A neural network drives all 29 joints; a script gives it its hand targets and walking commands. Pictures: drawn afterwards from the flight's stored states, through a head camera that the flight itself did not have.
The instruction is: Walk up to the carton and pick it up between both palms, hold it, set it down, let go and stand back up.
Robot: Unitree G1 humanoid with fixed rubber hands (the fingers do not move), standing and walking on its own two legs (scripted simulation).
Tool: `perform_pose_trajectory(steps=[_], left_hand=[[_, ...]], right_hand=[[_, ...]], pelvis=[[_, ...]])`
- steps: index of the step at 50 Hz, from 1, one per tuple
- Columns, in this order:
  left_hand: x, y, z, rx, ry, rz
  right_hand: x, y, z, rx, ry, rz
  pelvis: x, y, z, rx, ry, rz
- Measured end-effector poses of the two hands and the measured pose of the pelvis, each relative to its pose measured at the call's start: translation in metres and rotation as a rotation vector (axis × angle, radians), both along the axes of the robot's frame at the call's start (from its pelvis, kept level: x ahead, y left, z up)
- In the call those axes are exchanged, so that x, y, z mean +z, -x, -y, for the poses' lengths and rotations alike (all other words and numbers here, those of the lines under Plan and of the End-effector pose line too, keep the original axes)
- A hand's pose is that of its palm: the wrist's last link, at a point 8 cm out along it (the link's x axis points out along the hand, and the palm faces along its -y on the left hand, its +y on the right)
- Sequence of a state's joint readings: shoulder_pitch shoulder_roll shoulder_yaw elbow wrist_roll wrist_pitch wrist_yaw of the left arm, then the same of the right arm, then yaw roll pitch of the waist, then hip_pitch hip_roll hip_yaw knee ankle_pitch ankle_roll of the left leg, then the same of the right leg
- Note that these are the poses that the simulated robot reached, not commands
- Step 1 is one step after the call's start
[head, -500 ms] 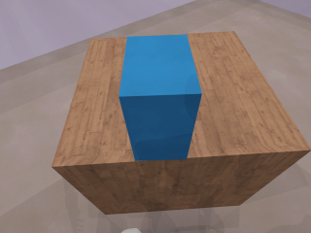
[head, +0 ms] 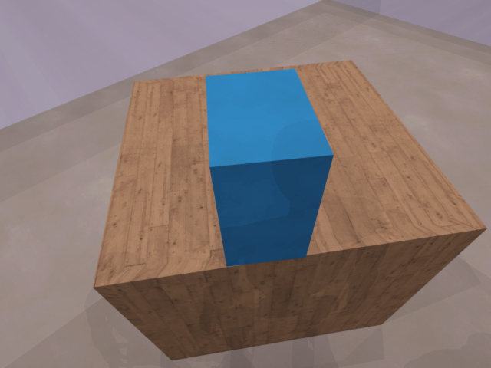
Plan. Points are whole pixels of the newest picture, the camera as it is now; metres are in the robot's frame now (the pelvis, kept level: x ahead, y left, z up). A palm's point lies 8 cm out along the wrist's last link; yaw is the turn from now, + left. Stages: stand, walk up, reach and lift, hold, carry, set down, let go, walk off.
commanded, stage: walk up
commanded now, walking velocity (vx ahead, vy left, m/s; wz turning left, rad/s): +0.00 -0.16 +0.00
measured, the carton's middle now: (259, 172) +0.44 -0.02 +0.07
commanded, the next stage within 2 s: stand in 0.86 s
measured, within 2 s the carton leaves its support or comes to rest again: neither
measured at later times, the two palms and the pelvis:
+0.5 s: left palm out of the picture -0.01 +0.15 -0.14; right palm out of the picture +0.01 -0.26 -0.15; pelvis +0.01 -0.06 +0.00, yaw +1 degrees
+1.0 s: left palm out of the picture +0.00 +0.14 -0.15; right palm out of the picture -0.02 -0.25 -0.15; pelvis +0.02 -0.06 +0.00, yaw +0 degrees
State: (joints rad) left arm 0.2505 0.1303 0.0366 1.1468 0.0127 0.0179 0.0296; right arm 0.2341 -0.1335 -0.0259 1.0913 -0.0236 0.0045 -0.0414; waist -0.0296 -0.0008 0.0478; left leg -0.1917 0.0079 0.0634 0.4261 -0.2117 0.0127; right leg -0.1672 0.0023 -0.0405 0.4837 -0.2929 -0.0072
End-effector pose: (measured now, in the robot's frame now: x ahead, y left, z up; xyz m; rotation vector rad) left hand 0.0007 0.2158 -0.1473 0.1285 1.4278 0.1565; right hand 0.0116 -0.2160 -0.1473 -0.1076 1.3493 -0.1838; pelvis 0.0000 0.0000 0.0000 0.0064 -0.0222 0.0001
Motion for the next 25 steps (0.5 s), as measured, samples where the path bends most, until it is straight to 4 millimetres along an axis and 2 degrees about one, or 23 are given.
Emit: perform_pose_trajectory(steps=[4,6,8,11,16,25], left_hand=[[0.0,-0.011,-0.006,-0.022,-0.03,0.003],[0.005,-0.02,-0.003,-0.009,-0.032,0.069],[0.006,-0.023,0.003,0.011,-0.054,0.119],[0.008,-0.013,0.021,0.013,-0.073,0.104],[0.008,-0.001,0.056,0.008,-0.023,0.047],[0.005,0.007,0.068,0.05,0.009,0.027]], right_hand=[[0.005,0.028,0.023,-0.038,0.053,-0.043],[0.002,0.043,0.034,-0.036,0.043,-0.109],[-0.006,0.05,0.044,-0.028,0.028,-0.16],[-0.013,0.045,0.055,-0.032,0.005,-0.156],[-0.011,0.025,0.057,-0.036,-0.017,-0.096],[-0.004,0.004,0.046,-0.004,-0.036,-0.063]], pelvis=[[0.0,0.006,0.015,0.0,0.011,-0.013],[-0.001,0.004,0.021,0.009,0.01,-0.017],[-0.006,0.0,0.03,0.011,-0.004,-0.016],[-0.007,-0.001,0.039,0.015,0.005,-0.008],[-0.002,-0.006,0.046,0.014,0.017,-0.012],[0.002,-0.011,0.056,0.012,0.01,0.001]])
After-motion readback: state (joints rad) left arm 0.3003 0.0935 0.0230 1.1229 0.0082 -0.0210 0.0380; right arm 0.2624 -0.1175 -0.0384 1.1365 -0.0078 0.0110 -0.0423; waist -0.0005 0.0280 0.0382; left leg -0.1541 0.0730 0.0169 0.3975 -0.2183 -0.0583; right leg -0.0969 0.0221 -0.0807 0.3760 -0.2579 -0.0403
